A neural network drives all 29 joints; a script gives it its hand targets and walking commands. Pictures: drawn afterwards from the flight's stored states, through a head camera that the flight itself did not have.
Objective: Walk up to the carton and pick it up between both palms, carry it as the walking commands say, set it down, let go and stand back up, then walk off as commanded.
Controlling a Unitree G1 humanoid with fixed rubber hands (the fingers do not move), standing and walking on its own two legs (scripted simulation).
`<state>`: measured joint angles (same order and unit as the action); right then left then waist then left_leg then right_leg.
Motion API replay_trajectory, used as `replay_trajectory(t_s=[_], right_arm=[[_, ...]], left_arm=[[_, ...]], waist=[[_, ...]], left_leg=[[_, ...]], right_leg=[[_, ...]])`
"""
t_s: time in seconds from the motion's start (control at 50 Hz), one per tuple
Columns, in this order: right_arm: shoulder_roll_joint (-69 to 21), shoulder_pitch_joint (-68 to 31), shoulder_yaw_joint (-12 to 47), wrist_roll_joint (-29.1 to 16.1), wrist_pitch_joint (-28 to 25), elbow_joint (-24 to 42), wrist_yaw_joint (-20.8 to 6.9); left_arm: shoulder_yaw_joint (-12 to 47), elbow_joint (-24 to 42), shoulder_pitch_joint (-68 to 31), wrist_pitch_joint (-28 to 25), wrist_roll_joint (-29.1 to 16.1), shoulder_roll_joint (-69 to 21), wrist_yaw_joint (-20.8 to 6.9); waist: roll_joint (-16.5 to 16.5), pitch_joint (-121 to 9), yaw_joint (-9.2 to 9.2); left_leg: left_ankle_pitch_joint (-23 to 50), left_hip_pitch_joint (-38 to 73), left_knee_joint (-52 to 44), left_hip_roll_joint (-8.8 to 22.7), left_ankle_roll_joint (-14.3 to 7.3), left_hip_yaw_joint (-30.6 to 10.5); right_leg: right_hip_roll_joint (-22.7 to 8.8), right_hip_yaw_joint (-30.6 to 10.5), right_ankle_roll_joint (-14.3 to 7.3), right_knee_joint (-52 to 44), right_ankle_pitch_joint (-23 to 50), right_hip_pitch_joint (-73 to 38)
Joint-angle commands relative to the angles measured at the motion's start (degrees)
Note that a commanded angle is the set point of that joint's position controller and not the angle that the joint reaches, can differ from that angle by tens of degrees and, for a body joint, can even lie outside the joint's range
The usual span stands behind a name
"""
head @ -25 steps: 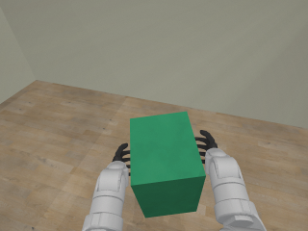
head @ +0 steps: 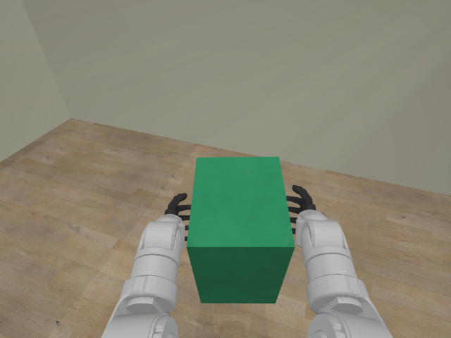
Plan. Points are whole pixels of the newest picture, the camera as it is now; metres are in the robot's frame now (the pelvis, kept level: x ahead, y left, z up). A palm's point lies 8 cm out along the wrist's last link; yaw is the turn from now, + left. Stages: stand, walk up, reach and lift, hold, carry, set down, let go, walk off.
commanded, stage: hold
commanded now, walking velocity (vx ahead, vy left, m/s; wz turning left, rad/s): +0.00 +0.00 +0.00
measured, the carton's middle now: (237, 233) +0.34 +0.01 +0.00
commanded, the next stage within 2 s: carry in 0.70 s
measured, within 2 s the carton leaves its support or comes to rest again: neither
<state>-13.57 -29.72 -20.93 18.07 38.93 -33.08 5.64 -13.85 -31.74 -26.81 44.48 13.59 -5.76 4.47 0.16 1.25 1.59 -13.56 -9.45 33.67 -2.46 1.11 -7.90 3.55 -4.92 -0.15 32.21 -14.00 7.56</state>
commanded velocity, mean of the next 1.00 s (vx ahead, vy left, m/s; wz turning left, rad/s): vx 0.00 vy -0.06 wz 0.00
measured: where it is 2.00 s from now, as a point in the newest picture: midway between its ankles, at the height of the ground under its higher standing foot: outside the picture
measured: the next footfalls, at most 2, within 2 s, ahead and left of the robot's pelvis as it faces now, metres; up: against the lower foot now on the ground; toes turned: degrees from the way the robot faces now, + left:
left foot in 1.26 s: -0.12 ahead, -0.01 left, +0.00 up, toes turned -20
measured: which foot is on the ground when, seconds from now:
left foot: down 0.00-1.00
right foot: down 0.00-1.00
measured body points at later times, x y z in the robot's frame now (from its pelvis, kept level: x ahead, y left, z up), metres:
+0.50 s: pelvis +0.03 +0.01 +0.01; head -0.05 +0.01 +0.45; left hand +0.32 +0.12 +0.04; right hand +0.32 -0.14 +0.07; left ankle +0.07 +0.13 -0.73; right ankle +0.05 -0.12 -0.73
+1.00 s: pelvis -0.02 -0.03 -0.01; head +0.01 -0.05 +0.44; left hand +0.32 +0.09 +0.06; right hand +0.32 -0.17 +0.06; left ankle +0.07 +0.13 -0.73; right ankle +0.00 -0.15 -0.73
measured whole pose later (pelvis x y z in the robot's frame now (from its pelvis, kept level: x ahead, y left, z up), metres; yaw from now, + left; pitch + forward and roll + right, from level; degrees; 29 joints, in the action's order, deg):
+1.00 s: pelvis -0.02 -0.03 -0.01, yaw -5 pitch +2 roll -1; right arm -11.0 -22.4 -8.4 9.1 48.6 -2.9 7.8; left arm -6.4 -3.0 -21.3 54.2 3.4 -5.6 9.8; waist -3.4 0.1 -3.3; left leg -11.9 -26.4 36.5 4.7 3.9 -3.8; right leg 3.1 -1.4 -1.0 35.9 -15.4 22.1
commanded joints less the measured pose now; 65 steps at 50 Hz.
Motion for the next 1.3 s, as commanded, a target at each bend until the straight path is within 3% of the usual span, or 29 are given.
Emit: replay_trajectory(t_s=[0.0, 0.12, 0.2, 0.22, 0.28, 0.36, 0.38, 0.44, 0.46, 0.54, 0.64, 0.66, 0.68, 0.7, 0.74, 0.76, 0.78, 0.84, 0.9, 0.94, 0.98, 1.0, 1.08, 1.1, 1.14, 1.2, 1.24, 1.26, 1.28], right_arm=[[-62.9, -35.4, 30.8, -18.7, -0.6, 2.5, -16.1], [-63.6, -27.4, 38.4, -19.4, 1.0, 8.2, -16.1], [-63.1, -18.6, 38.9, -19.3, 1.6, 8.7, -16.1], [-63.7, -18.4, 40.7, -20.0, 2.0, 9.4, -16.2], [-61.2, -12.4, 38.5, -20.1, 1.9, 10.1, -16.7], [-60.8, -6.7, 36.2, -18.3, 3.0, 8.1, -17.1], [-60.6, -9.4, 36.7, -20.2, 3.1, 9.3, -17.6], [-61.6, -9.8, 36.4, -19.6, 3.5, 9.4, -17.7], [-62.1, -8.6, 36.3, -19.4, 3.9, 8.7, -17.8], [-65.2, -16.5, 40.4, -21.0, 3.5, 10.4, -18.0], [-66.8, -21.3, 39.8, -20.5, 2.5, 7.5, -17.5], [-66.3, -19.5, 39.5, -19.9, 2.3, 6.8, -17.4], [-60.6, -21.3, 39.5, -19.6, 2.8, 11.9, -16.2], [-59.5, -21.4, 37.7, -18.6, 3.2, 12.0, -15.7], [-58.7, -19.4, 37.2, -19.2, 4.6, 10.6, -15.1], [-58.8, -18.6, 39.1, -20.2, 5.2, 13.4, -14.6], [-60.4, -16.6, 40.2, -21.4, 6.2, 15.5, -14.1], [-61.0, -13.7, 44.2, -24.0, 8.7, 24.7, -11.3], [-60.7, -9.3, 47.6, -26.3, 12.3, 32.3, -7.6], [-59.2, -8.4, 48.6, -27.3, 13.7, 38.7, -6.2], [-57.0, -5.5, 49.2, -28.2, 16.2, 42.2, -5.3], [-56.2, -3.5, 49.2, -28.9, 17.3, 43.1, -4.8], [-56.1, -3.0, 51.4, -31.4, 20.7, 48.3, -3.9], [-56.8, -2.5, 52.3, -33.0, 20.6, 51.8, -3.4], [-55.9, 0.2, 51.4, -33.0, 21.2, 52.5, -2.8], [-55.2, 2.4, 50.1, -33.7, 21.3, 56.4, -2.7], [-54.3, 2.5, 49.5, -34.2, 22.1, 59.0, -2.6], [-51.3, 6.2, 48.2, -33.2, 22.2, 56.7, -2.2], [-52.3, 4.5, 48.0, -33.2, 22.0, 58.3, -2.2]], left_arm=[[28.5, 12.0, -51.9, -7.8, -16.9, -69.1, -15.1], [29.6, 15.2, -40.4, -7.3, -18.0, -65.8, -14.5], [35.2, 21.4, -38.0, -5.9, -19.0, -66.6, -14.2], [36.6, 23.5, -38.3, -5.9, -19.5, -66.7, -13.9], [40.2, 26.9, -34.9, -4.6, -19.6, -67.7, -13.3], [43.8, 31.3, -36.1, -3.1, -20.6, -68.0, -12.8], [42.2, 30.7, -33.3, -2.8, -18.8, -64.9, -12.8], [40.9, 31.5, -34.3, -3.4, -19.4, -65.5, -12.5], [40.7, 30.7, -32.6, -2.9, -19.0, -66.3, -12.4], [35.6, 29.9, -37.9, -5.4, -19.7, -63.1, -13.2], [32.4, 23.8, -39.7, -5.5, -18.1, -63.0, -14.0], [33.7, 22.5, -39.5, -5.2, -18.5, -62.9, -14.5], [35.0, 20.5, -38.5, -3.8, -17.1, -61.2, -14.4], [36.8, 23.2, -43.4, -3.4, -18.2, -62.0, -14.0], [39.4, 26.5, -48.7, -2.3, -20.2, -61.7, -13.0], [41.2, 29.7, -46.5, -2.1, -20.9, -61.6, -12.2], [44.9, 36.9, -51.6, -1.7, -23.6, -63.2, -11.2], [48.7, 43.7, -46.3, 1.2, -29.1, -63.9, -10.2], [48.5, 50.7, -37.6, 4.5, -31.8, -62.5, -7.8], [48.1, 50.7, -29.9, 6.4, -31.5, -61.6, -7.0], [46.9, 51.8, -25.0, 8.5, -30.3, -61.1, -6.1], [46.3, 55.8, -24.4, 9.2, -29.9, -59.3, -4.7], [43.9, 61.2, -19.7, 12.3, -27.2, -57.1, -2.1], [42.6, 63.5, -18.0, 12.3, -27.0, -56.0, -1.4], [43.1, 64.0, -16.8, 13.2, -27.8, -57.5, -0.7], [44.5, 70.1, -15.9, 13.5, -28.3, -56.6, 0.7], [44.5, 69.6, -12.8, 14.4, -28.0, -57.2, 1.5], [43.7, 67.5, -8.6, 15.0, -26.5, -55.0, 2.4], [44.7, 66.8, -10.3, 15.5, -26.8, -56.9, 2.2]], waist=[[-3.1, -19.7, -0.43], [9.6, -25.4, -1.23], [1.3, -28.4, -0.30], [3.3, -27.8, 0.21], [-6.6, -26.6, 1.60], [-9.5, -19.3, 4.08], [-10.0, -20.3, 1.57], [-5.1, -18.1, 1.34], [-7.2, -16.5, 1.45], [6.1, -14.7, -0.98], [7.7, -15.7, -2.34], [9.4, -16.0, -0.84], [1.3, -14.9, -0.92], [-5.5, -12.0, -0.29], [-16.5, -15.0, -0.24], [-12.1, -18.1, -0.75], [-15.6, -19.2, -1.20], [-12.2, -26.1, -1.55], [-1.4, -33.9, -1.57], [1.5, -38.2, -1.86], [11.7, -37.0, -2.32], [13.3, -35.0, -2.89], [9.7, -35.0, -3.04], [10.4, -35.0, -3.18], [1.8, -36.5, -2.38], [-0.3, -38.3, -1.46], [-7.7, -41.6, -1.46], [-15.4, -41.7, -1.54], [-14.4, -38.0, -1.54]], left_leg=[[-7.0, 2.5, -9.6, -1.1, -0.8, 2.9], [7.2, 9.7, -8.3, -0.8, -2.1, 1.1], [15.4, 11.0, -8.4, -1.4, -0.5, 0.9], [14.6, 11.2, -8.7, -1.4, -0.7, 0.8], [19.3, 12.5, -8.6, -0.5, 0.8, 0.5], [12.9, 8.3, -9.9, -1.8, 1.4, 0.9], [15.5, 6.4, -10.1, -1.8, 0.9, 1.0], [9.6, 4.8, -11.0, -1.6, 0.1, 1.2], [9.4, 4.7, -11.2, -1.6, 0.2, 1.2], [0.9, 3.4, -9.9, -2.2, -2.4, 2.0], [-2.0, 6.5, -8.6, -2.5, -2.2, 2.4], [-1.4, 8.5, -7.9, -2.3, -2.0, 1.9], [-9.4, -4.7, -8.4, 8.5, -3.8, -3.9], [-19.2, -7.5, -15.1, 11.3, -4.5, -9.3], [-28.0, -14.8, -23.5, 21.4, -9.5, -19.5], [-21.3, -12.6, -22.8, 22.6, -8.7, -17.8], [-17.4, -11.0, -20.6, 20.4, -6.7, -15.2], [19.4, 2.0, -6.5, 16.0, -7.0, -5.1], [32.6, 0.0, 5.6, 13.6, -4.7, 1.1], [20.8, -10.7, 10.6, 10.1, -1.6, 6.1], [-12.6, -21.6, 11.2, 4.4, 1.6, 12.8], [-14.8, -22.3, 13.7, 4.8, 1.6, 12.4], [-10.3, -20.3, 15.4, 3.6, -0.4, 11.0], [-10.0, -20.5, 12.9, 3.3, -0.5, 12.0], [-8.5, -17.7, 3.9, 3.6, -1.0, 10.7], [7.5, -6.1, -5.5, 7.3, -0.5, 9.5], [40.9, 10.8, -3.1, 17.0, -4.7, -0.2], [52.0, 14.5, 0.5, 21.0, -6.9, -2.0], [46.1, 10.5, -0.3, 20.8, -8.6, -2.7]], right_leg=[[0.5, 0.3, -0.7, -8.1, -4.4, -1.0], [0.7, 0.3, 1.6, -7.2, 7.1, -1.7], [0.9, -0.2, 0.3, -6.4, 15.9, -3.4], [1.5, 0.4, 1.1, -6.5, 14.7, -2.9], [0.9, -0.7, -0.7, -6.2, 16.7, -1.8], [1.0, -1.1, -1.5, -8.2, 13.9, -1.8], [0.8, -1.0, -0.7, -7.4, 16.9, -4.3], [0.9, -0.6, -0.3, -7.8, 13.3, -4.4], [0.8, -1.0, -0.7, -7.9, 13.6, -4.6], [0.3, -1.1, 1.8, -9.0, 2.8, -1.4], [-0.9, -2.2, 1.5, -9.5, -3.0, 2.4], [-1.1, -2.3, 1.6, -10.0, -3.7, 3.6], [-7.8, -5.8, -2.1, -6.9, -10.8, 11.4], [-4.3, -4.0, -1.8, -1.9, -17.5, 15.5], [-1.6, 0.0, -0.8, 20.1, -11.5, 12.3], [-2.2, 1.1, -0.8, 19.3, -7.1, 11.5], [-2.8, 1.2, -0.7, 16.5, -6.8, 13.1], [-3.3, 1.7, -2.4, 3.3, -6.2, 16.7], [-6.2, -1.3, -2.7, -3.2, 13.6, 4.1], [-11.5, -3.9, -3.9, 2.0, 37.4, -7.6], [-18.2, -7.7, -8.4, 4.1, 61.3, -13.6], [-19.3, -9.2, -9.2, 2.0, 62.5, -12.2], [-17.5, -10.1, -7.0, -2.4, 39.3, -6.6], [-16.8, -7.5, -8.1, -0.2, 40.2, -8.7], [-16.2, -6.0, -7.9, -0.1, 38.7, -9.7], [-12.5, -1.3, -4.8, 4.5, 43.6, -4.5], [-8.2, -0.4, -3.8, 6.1, 14.9, 9.7], [-5.9, 1.5, -2.1, 6.6, 2.7, 15.2], [-4.7, 3.8, -1.5, 4.5, -3.8, 16.6]])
